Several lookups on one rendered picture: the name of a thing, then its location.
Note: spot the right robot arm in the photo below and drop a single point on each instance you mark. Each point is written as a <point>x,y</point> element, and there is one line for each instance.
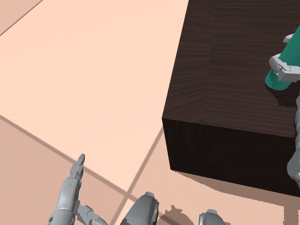
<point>293,166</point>

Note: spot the left robot arm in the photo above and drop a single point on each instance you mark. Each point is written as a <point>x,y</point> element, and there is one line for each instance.
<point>62,217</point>

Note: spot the bottle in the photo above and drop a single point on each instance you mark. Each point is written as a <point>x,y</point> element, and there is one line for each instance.
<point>290,55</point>

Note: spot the right robot hand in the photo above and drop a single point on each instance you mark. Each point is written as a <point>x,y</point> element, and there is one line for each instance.
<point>284,72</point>

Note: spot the left robot hand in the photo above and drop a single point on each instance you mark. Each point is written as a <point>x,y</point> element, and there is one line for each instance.
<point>68,197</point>

